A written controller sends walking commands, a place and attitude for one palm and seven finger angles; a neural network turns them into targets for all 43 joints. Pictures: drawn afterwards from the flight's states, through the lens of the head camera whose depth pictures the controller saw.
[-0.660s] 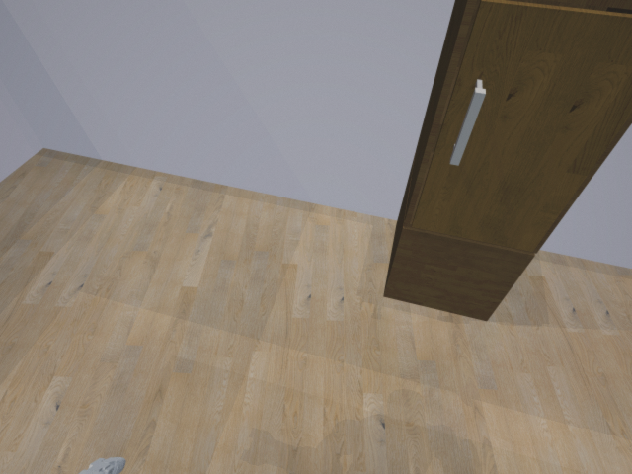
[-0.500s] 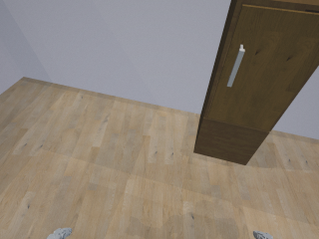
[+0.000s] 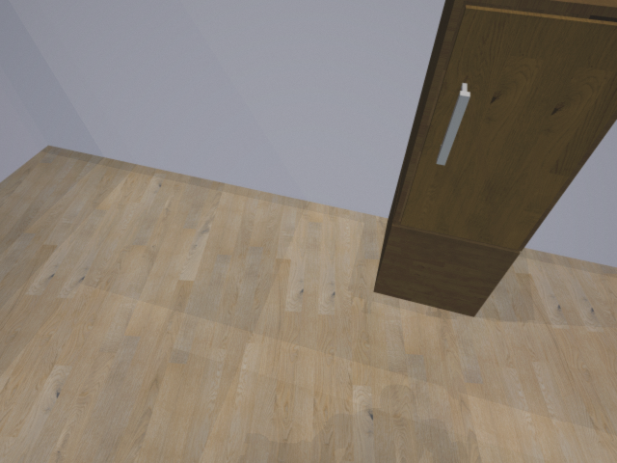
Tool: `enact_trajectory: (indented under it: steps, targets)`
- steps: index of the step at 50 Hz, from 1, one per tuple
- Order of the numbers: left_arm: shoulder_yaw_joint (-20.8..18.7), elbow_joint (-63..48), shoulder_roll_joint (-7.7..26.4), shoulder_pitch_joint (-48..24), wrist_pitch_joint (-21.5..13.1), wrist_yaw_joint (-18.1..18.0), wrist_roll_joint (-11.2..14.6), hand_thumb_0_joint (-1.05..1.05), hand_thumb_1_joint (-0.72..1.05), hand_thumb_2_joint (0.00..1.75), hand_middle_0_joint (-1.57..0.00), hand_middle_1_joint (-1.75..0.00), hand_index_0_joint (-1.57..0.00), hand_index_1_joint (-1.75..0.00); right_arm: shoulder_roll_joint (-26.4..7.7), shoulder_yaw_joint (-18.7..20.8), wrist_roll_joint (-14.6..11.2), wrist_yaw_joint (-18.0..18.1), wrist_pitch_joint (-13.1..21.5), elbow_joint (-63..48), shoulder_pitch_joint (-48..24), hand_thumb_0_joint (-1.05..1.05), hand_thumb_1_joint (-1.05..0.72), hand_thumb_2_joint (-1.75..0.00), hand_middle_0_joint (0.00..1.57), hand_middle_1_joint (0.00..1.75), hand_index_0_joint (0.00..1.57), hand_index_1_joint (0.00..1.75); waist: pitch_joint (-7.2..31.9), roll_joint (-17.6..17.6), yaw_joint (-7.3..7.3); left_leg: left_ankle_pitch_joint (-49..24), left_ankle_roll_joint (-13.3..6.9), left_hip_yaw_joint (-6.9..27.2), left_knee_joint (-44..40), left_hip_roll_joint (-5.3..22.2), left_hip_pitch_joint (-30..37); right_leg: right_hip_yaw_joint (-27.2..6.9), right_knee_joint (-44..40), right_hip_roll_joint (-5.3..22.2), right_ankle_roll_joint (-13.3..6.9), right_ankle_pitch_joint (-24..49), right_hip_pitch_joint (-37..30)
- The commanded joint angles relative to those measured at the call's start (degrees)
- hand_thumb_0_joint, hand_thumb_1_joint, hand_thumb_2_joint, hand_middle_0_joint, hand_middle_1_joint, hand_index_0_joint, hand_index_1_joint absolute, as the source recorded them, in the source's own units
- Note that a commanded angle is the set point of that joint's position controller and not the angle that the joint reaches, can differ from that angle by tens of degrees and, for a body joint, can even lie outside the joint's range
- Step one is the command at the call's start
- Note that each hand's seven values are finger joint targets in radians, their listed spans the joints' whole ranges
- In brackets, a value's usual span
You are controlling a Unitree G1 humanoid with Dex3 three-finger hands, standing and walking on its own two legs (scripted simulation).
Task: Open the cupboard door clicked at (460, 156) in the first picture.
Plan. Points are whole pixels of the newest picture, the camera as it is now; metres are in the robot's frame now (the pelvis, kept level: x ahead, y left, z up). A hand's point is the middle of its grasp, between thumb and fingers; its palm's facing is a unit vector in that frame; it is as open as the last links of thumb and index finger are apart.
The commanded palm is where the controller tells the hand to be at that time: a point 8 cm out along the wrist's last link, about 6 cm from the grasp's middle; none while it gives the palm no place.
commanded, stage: stand and wait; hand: left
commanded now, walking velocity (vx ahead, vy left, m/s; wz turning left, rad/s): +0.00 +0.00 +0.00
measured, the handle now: (452, 125) +0.80 -0.27 +0.02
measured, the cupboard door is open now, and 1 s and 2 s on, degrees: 0 0 0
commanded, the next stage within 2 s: look at it before walking up in 0.34 s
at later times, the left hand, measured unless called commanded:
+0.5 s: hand out of the picture +0.07 +0.24 -0.16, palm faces -0.03 -0.94 -0.33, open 7.4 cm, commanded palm none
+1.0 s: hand out of the picture +0.06 +0.24 -0.15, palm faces -0.03 -0.94 -0.34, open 7.4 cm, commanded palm none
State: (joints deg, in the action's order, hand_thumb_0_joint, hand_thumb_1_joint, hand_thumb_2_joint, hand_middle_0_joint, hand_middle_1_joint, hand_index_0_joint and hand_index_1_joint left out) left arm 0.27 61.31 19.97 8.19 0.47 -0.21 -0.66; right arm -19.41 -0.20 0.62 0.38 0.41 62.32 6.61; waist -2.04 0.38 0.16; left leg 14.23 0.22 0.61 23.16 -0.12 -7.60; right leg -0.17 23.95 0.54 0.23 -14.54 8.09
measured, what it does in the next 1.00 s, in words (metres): stands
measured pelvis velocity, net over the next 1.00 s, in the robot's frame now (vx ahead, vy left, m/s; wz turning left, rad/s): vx -0.01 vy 0.00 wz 0.00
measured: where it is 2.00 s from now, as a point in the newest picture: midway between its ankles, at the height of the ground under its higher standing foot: outside the picture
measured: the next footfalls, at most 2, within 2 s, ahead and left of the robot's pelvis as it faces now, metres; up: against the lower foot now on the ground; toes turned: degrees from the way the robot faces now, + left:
none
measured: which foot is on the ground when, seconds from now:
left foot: down 0.00-1.00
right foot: down 0.00-1.00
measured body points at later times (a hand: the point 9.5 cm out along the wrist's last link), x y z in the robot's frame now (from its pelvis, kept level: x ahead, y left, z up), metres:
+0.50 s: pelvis -0.01 +0.00 +0.00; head -0.01 +0.00 +0.45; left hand +0.07 +0.29 -0.13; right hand +0.07 -0.30 -0.13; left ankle -0.02 +0.12 -0.74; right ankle -0.02 -0.12 -0.74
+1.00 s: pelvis -0.01 +0.00 +0.00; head +0.00 +0.00 +0.45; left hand +0.06 +0.29 -0.13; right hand +0.07 -0.30 -0.13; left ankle -0.02 +0.12 -0.74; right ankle -0.02 -0.12 -0.74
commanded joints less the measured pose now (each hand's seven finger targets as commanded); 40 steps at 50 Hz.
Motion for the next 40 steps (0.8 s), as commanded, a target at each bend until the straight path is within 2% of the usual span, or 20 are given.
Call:
enact_trajectory:
  steps: [1,11,22,25,36,40]
  targets:
    - [-2.6,-3.8,11.6,-3.4,-1.8,-0.6,0.2,0.00,0.90,0.90,-0.20,-0.30,-0.20,-0.30,-11.8,2.4,-0.1,0.6,1.5,-3.7,-3.7,0.00,-0.90,-0.90,0.20,0.30,0.20,0.30,4.7,-0.1,0.13,-13.3,-2.0,4.4,-3.7,6.6,0.6,-4.9,-3.4,6.7,-2.1,13.8,-1.8]
    - [-2.5,-3.4,11.6,-3.8,-1.9,-0.4,0.1,0.00,0.90,0.90,-0.20,-0.30,-0.20,-0.30,-11.7,2.2,-0.1,0.4,1.5,-2.8,-3.3,0.00,-0.90,-0.90,0.20,0.30,0.20,0.30,3.0,0.0,0.03,-9.7,-1.8,4.7,-5.1,6.5,-0.3,-5.6,-5.2,6.7,-2.1,9.2,-0.2]
    - [-2.5,-3.2,11.4,-3.3,-2.1,-0.4,0.1,0.00,0.90,0.90,-0.20,-0.30,-0.20,-0.30,-11.7,2.3,-0.1,0.4,1.6,-2.7,-3.0,0.00,-0.90,-0.90,0.20,0.30,0.20,0.30,4.3,-0.9,0.08,-10.7,-1.7,4.9,-4.9,6.7,0.7,-5.7,-5.5,6.5,-2.1,9.9,-0.5]
    - [-2.4,-3.0,11.4,-3.1,-2.1,-0.4,0.1,0.00,0.90,0.90,-0.20,-0.30,-0.20,-0.30,-11.7,2.2,-0.1,0.5,1.7,-2.5,-3.0,0.00,-0.90,-0.90,0.20,0.30,0.20,0.30,4.3,-0.8,0.09,-11.5,-1.7,4.7,-5.1,6.9,0.8,-5.5,-5.3,6.6,-2.0,11.0,-0.7]
    - [-2.4,-2.6,11.4,-3.2,-1.9,-0.3,0.0,0.00,0.90,0.90,-0.20,-0.30,-0.20,-0.30,-11.8,2.1,-0.2,0.4,1.6,-2.2,-2.9,0.00,-0.90,-0.90,0.20,0.30,0.20,0.30,2.7,-0.6,0.08,-9.3,-1.7,5.1,-6.1,6.8,0.2,-5.5,-6.1,6.4,-1.8,8.0,0.1]
    - [-2.4,-2.5,11.4,-3.1,-2.0,-0.3,0.0,0.00,0.90,0.90,-0.20,-0.30,-0.20,-0.30,-11.9,2.2,-0.2,0.4,1.6,-2.2,-2.6,0.00,-0.90,-0.90,0.20,0.30,0.20,0.30,3.4,-0.3,-0.04,-10.1,-1.6,5.0,-5.9,6.9,0.7,-5.5,-6.0,6.4,-1.8,9.0,-0.1]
